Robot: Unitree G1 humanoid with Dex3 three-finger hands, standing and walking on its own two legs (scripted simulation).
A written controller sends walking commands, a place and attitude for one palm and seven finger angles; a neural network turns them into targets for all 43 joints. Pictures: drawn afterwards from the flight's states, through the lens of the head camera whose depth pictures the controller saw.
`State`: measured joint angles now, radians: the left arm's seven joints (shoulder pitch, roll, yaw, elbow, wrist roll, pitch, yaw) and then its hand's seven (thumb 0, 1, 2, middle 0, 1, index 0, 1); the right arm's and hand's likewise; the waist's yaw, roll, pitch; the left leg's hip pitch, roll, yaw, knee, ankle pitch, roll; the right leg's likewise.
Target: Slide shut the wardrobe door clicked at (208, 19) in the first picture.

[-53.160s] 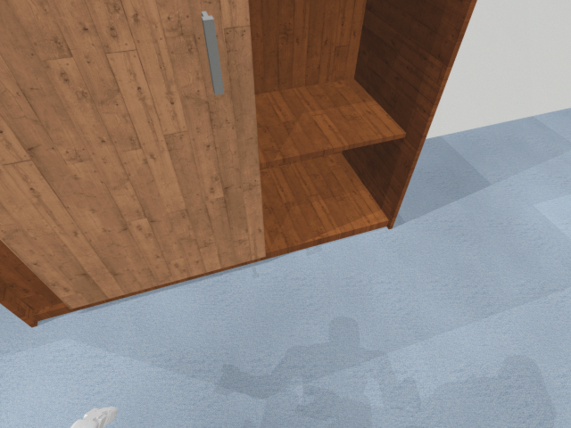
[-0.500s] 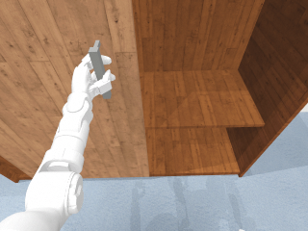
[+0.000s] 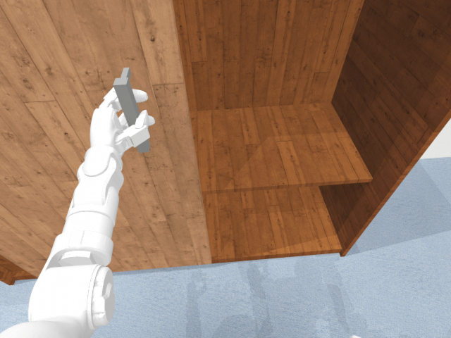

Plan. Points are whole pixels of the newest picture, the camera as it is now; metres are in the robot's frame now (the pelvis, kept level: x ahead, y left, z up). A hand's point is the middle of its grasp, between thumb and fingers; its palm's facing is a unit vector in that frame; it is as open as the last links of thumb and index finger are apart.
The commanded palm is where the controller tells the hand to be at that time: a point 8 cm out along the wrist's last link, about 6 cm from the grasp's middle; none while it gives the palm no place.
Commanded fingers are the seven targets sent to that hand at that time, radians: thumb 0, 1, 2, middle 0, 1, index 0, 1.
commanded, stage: grip the handle and tug to test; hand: left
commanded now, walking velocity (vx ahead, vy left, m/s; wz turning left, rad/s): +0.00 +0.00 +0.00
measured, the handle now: (135, 112) +0.50 +0.16 +0.15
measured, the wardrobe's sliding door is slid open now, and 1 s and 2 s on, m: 0.59 0.59 0.56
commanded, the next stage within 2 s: tug the door sideways, standing still in 0.06 s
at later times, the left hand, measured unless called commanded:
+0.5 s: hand (145, 127) +0.45 +0.13 +0.16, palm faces +0.11 -0.99 -0.01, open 5.6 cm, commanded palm +0.42 +0.14 +0.15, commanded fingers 0.00 0.90 0.90 -0.45 -1.40 -0.45 -1.40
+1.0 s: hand (147, 128) +0.45 +0.12 +0.15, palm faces +0.13 -0.99 -0.04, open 5.8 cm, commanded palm +0.42 +0.12 +0.15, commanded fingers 0.00 0.90 0.90 -0.45 -1.40 -0.45 -1.40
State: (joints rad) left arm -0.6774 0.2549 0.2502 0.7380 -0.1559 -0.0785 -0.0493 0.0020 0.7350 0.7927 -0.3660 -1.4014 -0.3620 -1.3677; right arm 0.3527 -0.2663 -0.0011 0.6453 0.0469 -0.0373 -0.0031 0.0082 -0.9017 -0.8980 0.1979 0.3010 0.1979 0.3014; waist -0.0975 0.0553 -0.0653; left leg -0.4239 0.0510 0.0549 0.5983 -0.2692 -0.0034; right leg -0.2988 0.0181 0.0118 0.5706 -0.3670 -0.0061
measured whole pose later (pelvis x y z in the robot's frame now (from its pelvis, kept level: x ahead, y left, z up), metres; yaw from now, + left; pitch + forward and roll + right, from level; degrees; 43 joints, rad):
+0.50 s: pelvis +0.01 +0.00 +0.00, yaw +4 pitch +7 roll -1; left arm -0.71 0.15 0.12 0.63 -0.14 0.01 0.07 0.00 0.72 0.84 -0.37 -1.40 -0.37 -1.39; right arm 0.27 -0.25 -0.01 0.67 0.03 -0.03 0.01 0.01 -0.90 -0.90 0.20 0.30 0.20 0.30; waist -0.03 0.06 -0.06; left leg -0.45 0.02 0.00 0.63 -0.29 0.00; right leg -0.29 -0.01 -0.05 0.58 -0.40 -0.01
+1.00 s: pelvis -0.01 +0.00 -0.01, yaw +5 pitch +7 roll -1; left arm -0.83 0.16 0.05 0.79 -0.15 -0.07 0.14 -0.01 0.77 0.82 -0.34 -1.40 -0.26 -1.40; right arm 0.35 -0.25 -0.01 0.73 0.03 -0.12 0.04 0.01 -0.90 -0.90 0.20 0.30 0.20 0.30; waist -0.03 0.06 -0.05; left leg -0.52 0.01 -0.03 0.68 -0.28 0.00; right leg -0.35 -0.01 -0.07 0.64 -0.41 0.00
